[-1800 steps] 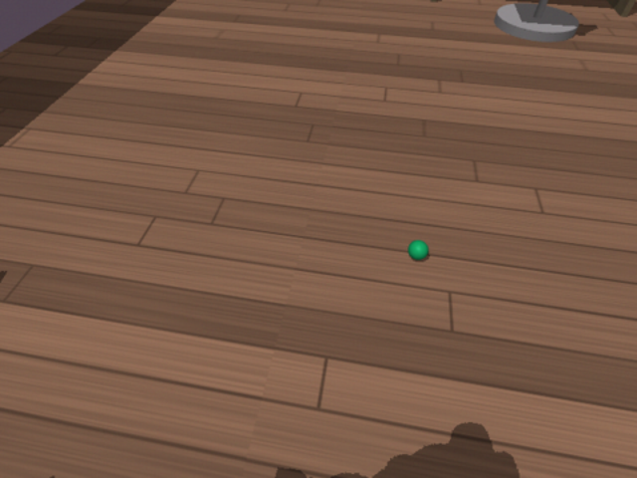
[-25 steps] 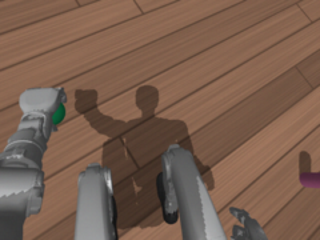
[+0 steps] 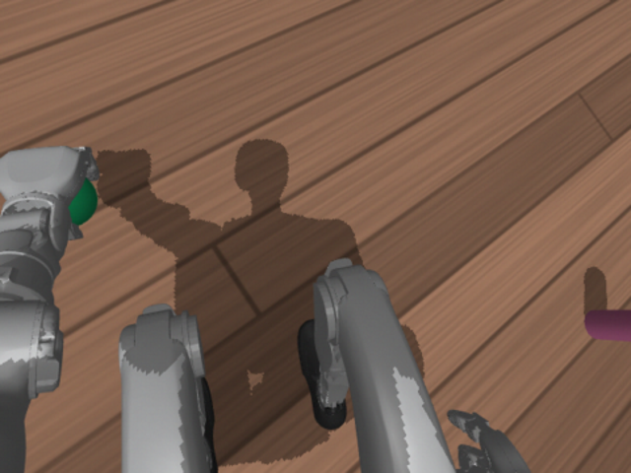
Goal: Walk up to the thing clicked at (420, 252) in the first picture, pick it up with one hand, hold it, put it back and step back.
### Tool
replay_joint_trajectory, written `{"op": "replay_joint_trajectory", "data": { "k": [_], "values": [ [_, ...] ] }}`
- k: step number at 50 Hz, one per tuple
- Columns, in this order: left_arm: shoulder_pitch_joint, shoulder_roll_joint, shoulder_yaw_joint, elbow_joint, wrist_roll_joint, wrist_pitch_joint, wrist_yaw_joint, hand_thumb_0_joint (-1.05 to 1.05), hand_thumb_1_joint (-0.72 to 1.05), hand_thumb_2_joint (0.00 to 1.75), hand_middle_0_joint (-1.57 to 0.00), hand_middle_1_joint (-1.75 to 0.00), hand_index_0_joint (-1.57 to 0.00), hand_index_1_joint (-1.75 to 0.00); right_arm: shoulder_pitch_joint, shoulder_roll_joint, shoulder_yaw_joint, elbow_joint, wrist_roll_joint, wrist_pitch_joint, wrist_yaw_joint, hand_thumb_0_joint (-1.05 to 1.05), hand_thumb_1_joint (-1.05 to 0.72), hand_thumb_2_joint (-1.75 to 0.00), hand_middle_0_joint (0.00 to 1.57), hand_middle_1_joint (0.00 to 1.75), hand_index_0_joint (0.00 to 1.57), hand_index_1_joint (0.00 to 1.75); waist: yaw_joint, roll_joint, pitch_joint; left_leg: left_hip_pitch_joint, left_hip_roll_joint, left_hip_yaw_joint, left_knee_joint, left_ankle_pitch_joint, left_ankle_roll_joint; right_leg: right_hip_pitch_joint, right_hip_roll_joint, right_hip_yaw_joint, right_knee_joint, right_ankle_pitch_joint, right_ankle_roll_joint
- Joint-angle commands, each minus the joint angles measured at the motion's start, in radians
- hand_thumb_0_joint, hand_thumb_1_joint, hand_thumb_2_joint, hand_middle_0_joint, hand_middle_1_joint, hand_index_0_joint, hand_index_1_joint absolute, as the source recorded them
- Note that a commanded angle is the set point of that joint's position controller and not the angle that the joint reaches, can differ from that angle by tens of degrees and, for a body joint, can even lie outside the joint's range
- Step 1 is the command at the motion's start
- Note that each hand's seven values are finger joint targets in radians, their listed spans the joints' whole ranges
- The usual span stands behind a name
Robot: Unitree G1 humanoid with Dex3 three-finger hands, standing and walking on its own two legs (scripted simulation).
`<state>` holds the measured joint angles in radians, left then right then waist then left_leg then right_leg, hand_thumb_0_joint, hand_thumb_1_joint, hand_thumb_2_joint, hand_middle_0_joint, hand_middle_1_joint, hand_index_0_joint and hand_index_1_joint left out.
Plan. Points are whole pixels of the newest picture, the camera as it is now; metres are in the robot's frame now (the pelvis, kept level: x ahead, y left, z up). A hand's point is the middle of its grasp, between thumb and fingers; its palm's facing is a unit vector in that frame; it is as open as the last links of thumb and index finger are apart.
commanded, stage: crouch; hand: left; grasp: from above
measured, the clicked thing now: (63, 198) +0.49 +0.23 -0.19
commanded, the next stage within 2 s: lower in 0.32 s
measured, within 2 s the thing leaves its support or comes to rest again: neither
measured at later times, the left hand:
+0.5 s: hand (69, 204) +0.49 +0.23 -0.21, palm faces -0.47 -0.01 -0.88, open 9.8 cm
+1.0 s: hand (85, 210) +0.49 +0.22 -0.27, palm faces -0.46 -0.02 -0.89, open 9.8 cm
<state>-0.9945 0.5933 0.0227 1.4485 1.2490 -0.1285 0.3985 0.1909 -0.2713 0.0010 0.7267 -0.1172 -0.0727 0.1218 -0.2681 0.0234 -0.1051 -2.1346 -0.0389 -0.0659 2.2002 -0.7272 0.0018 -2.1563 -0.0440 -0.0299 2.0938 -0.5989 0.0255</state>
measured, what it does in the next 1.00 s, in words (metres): lowers itself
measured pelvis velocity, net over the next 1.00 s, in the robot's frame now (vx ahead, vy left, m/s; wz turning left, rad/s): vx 0.00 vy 0.00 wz -0.06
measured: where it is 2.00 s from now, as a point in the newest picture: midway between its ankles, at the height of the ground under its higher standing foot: (264, 420)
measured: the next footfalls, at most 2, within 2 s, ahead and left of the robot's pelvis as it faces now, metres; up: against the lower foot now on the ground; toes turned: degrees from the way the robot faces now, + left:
none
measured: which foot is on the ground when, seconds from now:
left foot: down 0.00-1.00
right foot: down 0.00-1.00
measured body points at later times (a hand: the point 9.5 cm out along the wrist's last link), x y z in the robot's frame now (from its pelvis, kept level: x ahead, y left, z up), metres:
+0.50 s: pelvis +0.00 +0.00 -0.04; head +0.25 +0.04 +0.33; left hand +0.51 +0.22 -0.16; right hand +0.01 -0.28 -0.14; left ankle +0.07 +0.11 -0.36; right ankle +0.11 -0.13 -0.36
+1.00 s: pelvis +0.00 +0.00 -0.07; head +0.26 +0.06 +0.29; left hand +0.51 +0.22 -0.22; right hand -0.01 -0.27 -0.16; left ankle +0.07 +0.11 -0.36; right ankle +0.11 -0.13 -0.36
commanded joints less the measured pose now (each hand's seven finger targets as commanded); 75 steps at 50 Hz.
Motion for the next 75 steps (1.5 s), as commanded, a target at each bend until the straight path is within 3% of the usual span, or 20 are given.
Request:
{"op": "replay_joint_trajectory", "data": {
  "k": [1,15,22,27,28,31,32,35,39,40,44,47,48,50,51,52,59,60,71,75],
  "values": [
    [-0.425,0.241,0.039,-0.156,0.005,-0.013,0.056,0.0,0.58,0.91,-0.92,-0.86,-0.94,-0.83,0.227,-0.237,-0.075,-0.005,-0.007,-0.003,-0.004,0.0,-0.91,-0.9,0.2,0.3,0.2,0.3,-0.029,0.268,-0.717,0.469,-0.005,0.038,-0.244,0.235,0.014,0.372,0.027,-0.06,-0.162,0.166,-0.065],
    [-0.425,0.29,0.038,-0.016,0.015,-0.02,0.07,0.0,0.59,0.88,-0.92,-0.88,-0.95,-0.84,0.231,-0.248,-0.035,0.003,-0.02,-0.015,0.003,0.0,-0.91,-0.9,0.2,0.3,0.2,0.3,-0.047,0.205,-0.642,0.306,-0.019,0.067,-0.17,0.146,0.037,0.371,0.036,-0.07,-0.134,0.104,-0.057],
    [-0.447,0.293,0.036,-0.034,0.026,-0.022,0.074,0.0,0.56,0.88,-0.95,-0.83,-0.96,-0.83,0.245,-0.262,-0.029,0.012,-0.023,-0.017,0.007,0.0,-0.92,-0.9,0.2,0.3,0.2,0.3,-0.056,0.261,-0.659,0.338,-0.012,0.051,-0.152,0.195,0.025,0.333,0.034,-0.083,-0.097,0.153,-0.06],
    [-0.414,0.264,0.02,0.042,0.023,-0.025,0.072,0.0,0.56,0.85,-0.94,-0.82,-0.95,-0.8,0.254,-0.274,-0.017,0.015,-0.03,-0.028,0.018,0.0,-0.91,-0.9,0.2,0.3,0.2,0.3,-0.08,0.241,-0.58,0.312,-0.008,0.036,-0.126,0.212,0.021,0.283,0.03,-0.094,-0.069,0.165,-0.059],
    [-0.455,0.314,0.054,-0.041,0.024,-0.037,0.077,0.0,0.55,0.84,-0.94,-0.81,-0.95,-0.8,0.253,-0.281,-0.021,0.011,-0.034,-0.029,0.019,0.0,-0.91,-0.9,0.2,0.3,0.2,0.3,-0.083,0.261,-0.612,0.32,-0.006,0.035,-0.115,0.235,0.021,0.291,0.033,-0.099,-0.058,0.187,-0.058],
    [-0.427,0.265,0.011,0.03,0.042,-0.036,0.085,0.0,0.54,0.82,-0.93,-0.79,-0.94,-0.78,0.246,-0.274,-0.008,0.013,-0.034,-0.029,0.029,0.0,-0.91,-0.9,0.2,0.3,0.2,0.3,-0.08,0.293,-0.626,0.325,-0.009,0.036,-0.101,0.255,0.016,0.295,0.039,-0.105,-0.034,0.202,-0.062],
    [-0.453,0.312,0.046,-0.011,0.047,-0.042,0.093,0.0,0.55,0.82,-0.92,-0.81,-0.94,-0.79,0.256,-0.278,-0.009,0.012,-0.044,-0.033,0.034,0.0,-0.91,-0.9,0.2,0.3,0.2,0.3,-0.092,0.288,-0.636,0.334,-0.008,0.037,-0.087,0.273,0.016,0.308,0.039,-0.108,-0.032,0.223,-0.058],
    [-0.475,0.352,0.062,-0.006,0.046,-0.046,0.11,0.0,0.56,0.83,-0.96,-0.79,-0.96,-0.78,0.246,-0.289,-0.005,0.009,-0.047,-0.037,0.041,0.0,-0.91,-0.9,0.2,0.3,0.2,0.3,-0.08,0.311,-0.636,0.305,-0.009,0.036,-0.085,0.225,0.018,0.283,0.037,-0.111,-0.022,0.179,-0.059],
    [-0.461,0.341,0.056,0.018,0.069,-0.046,0.127,0.0,0.6,0.82,-0.97,-0.81,-0.99,-0.79,0.251,-0.294,0.004,0.011,-0.058,-0.043,0.052,0.0,-0.91,-0.9,0.2,0.3,0.2,0.3,-0.099,0.334,-0.618,0.319,-0.009,0.037,-0.066,0.238,0.015,0.274,0.041,-0.121,-0.006,0.193,-0.06],
    [-0.462,0.368,0.079,-0.013,0.066,-0.048,0.136,0.0,0.6,0.83,-0.96,-0.81,-0.98,-0.79,0.247,-0.297,0.003,0.006,-0.058,-0.042,0.053,0.0,-0.91,-0.9,0.2,0.3,0.2,0.3,-0.088,0.343,-0.651,0.328,-0.009,0.038,-0.066,0.258,0.016,0.297,0.044,-0.123,-0.004,0.212,-0.06],
    [-0.425,0.346,0.055,0.093,0.063,-0.033,0.15,0.0,0.6,0.81,-0.96,-0.81,-0.98,-0.79,0.231,-0.301,0.016,0.002,-0.063,-0.048,0.064,0.0,-0.91,-0.9,0.2,0.3,0.2,0.3,-0.105,0.305,-0.578,0.254,-0.011,0.039,-0.052,0.179,0.026,0.262,0.048,-0.127,-0.007,0.149,-0.057],
    [-0.467,0.378,0.069,0.034,0.065,-0.037,0.16,0.0,0.57,0.84,-0.93,-0.8,-0.95,-0.78,0.242,-0.308,0.022,0.005,-0.066,-0.053,0.067,0.0,-0.9,-0.9,0.2,0.3,0.2,0.3,-0.11,0.332,-0.59,0.265,-0.008,0.032,-0.049,0.193,0.023,0.268,0.051,-0.134,0.004,0.163,-0.058],
    [-0.428,0.352,0.053,0.121,0.067,-0.027,0.16,0.0,0.56,0.83,-0.92,-0.8,-0.95,-0.77,0.24,-0.313,0.026,0.008,-0.063,-0.055,0.069,0.0,-0.91,-0.9,0.2,0.3,0.2,0.3,-0.114,0.309,-0.56,0.257,-0.007,0.026,-0.044,0.191,0.021,0.239,0.047,-0.136,0.009,0.162,-0.057],
    [-0.459,0.34,0.044,0.102,0.064,-0.033,0.16,0.0,0.54,0.81,-0.89,-0.81,-0.92,-0.77,0.238,-0.314,0.035,0.002,-0.068,-0.064,0.076,0.0,-0.9,-0.9,0.2,0.3,0.2,0.3,-0.141,0.304,-0.536,0.245,-0.005,0.02,-0.031,0.186,0.024,0.228,0.052,-0.142,0.014,0.163,-0.055],
    [-0.459,0.412,0.103,0.069,0.059,-0.037,0.168,0.0,0.54,0.81,-0.88,-0.81,-0.92,-0.77,0.246,-0.337,0.024,-0.002,-0.071,-0.065,0.073,0.0,-0.9,-0.9,0.2,0.3,0.2,0.3,-0.135,0.301,-0.564,0.265,-0.002,0.011,-0.026,0.215,0.023,0.242,0.048,-0.145,0.018,0.189,-0.052],
    [-0.438,0.428,0.107,0.093,0.068,-0.035,0.168,0.0,0.52,0.82,-0.89,-0.8,-0.91,-0.77,0.251,-0.339,0.031,-0.006,-0.067,-0.065,0.073,0.0,-0.9,-0.9,0.2,0.3,0.2,0.3,-0.118,0.317,-0.557,0.258,-0.005,0.011,-0.032,0.226,0.018,0.24,0.046,-0.145,0.029,0.191,-0.056],
    [-0.473,0.418,0.106,0.122,0.082,-0.058,0.178,0.0,0.57,0.81,-0.91,-0.82,-0.95,-0.78,0.245,-0.341,0.051,-0.011,-0.091,-0.084,0.093,0.0,-0.91,-0.9,0.2,0.3,0.2,0.3,-0.17,0.324,-0.509,0.244,0.0,0.012,0.019,0.219,0.02,0.239,0.052,-0.157,0.035,0.196,-0.053],
    [-0.444,0.471,0.135,0.114,0.092,-0.062,0.183,0.0,0.57,0.81,-0.9,-0.84,-0.94,-0.8,0.254,-0.352,0.05,-0.007,-0.09,-0.084,0.093,0.0,-0.91,-0.9,0.2,0.3,0.2,0.3,-0.154,0.341,-0.515,0.242,-0.002,0.014,0.011,0.221,0.021,0.26,0.054,-0.16,0.027,0.194,-0.053],
    [-0.418,0.504,0.152,0.087,0.107,-0.074,0.216,0.0,0.66,0.85,-0.97,-0.83,-1.01,-0.8,0.259,-0.386,0.054,-0.011,-0.109,-0.104,0.126,0.0,-0.91,-0.9,0.2,0.3,0.2,0.3,-0.163,0.428,-0.528,0.33,0.012,-0.019,0.02,0.3,-0.001,0.247,0.055,-0.189,0.065,0.25,-0.053],
    [-0.411,0.508,0.148,0.128,0.1,-0.068,0.223,0.0,0.67,0.82,-0.98,-0.83,-1.02,-0.79,0.246,-0.388,0.062,-0.013,-0.108,-0.111,0.135,0.0,-0.91,-0.9,0.2,0.3,0.2,0.3,-0.17,0.391,-0.492,0.269,0.011,-0.013,0.032,0.257,0.009,0.258,0.062,-0.188,0.054,0.227,-0.053]
  ]
}}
